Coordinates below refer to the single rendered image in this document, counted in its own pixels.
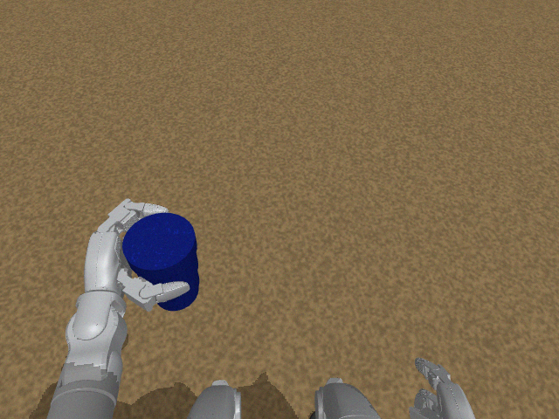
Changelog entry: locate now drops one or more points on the right robot hand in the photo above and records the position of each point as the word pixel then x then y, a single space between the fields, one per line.
pixel 450 401

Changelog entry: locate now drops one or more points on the cup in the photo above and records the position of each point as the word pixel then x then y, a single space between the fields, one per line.
pixel 162 248

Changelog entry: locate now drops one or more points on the left robot arm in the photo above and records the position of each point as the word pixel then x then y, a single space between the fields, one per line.
pixel 90 379

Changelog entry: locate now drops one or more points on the left robot hand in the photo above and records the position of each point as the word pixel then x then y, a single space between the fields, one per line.
pixel 106 267

